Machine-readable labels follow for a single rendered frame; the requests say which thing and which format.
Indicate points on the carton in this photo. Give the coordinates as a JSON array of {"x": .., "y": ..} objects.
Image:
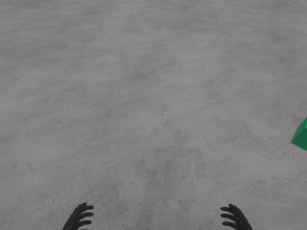
[{"x": 300, "y": 137}]

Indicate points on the right robot hand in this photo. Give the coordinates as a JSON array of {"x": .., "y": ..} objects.
[{"x": 239, "y": 218}]

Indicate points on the left robot hand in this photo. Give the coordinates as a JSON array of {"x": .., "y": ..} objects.
[{"x": 74, "y": 222}]

